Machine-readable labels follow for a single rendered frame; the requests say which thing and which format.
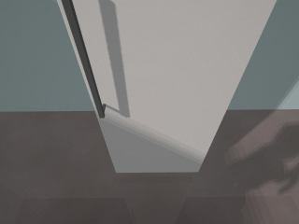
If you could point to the fridge door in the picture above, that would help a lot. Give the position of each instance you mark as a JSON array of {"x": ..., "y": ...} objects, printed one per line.
[{"x": 167, "y": 71}]

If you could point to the handle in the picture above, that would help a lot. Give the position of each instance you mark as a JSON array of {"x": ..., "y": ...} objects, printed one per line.
[{"x": 83, "y": 55}]

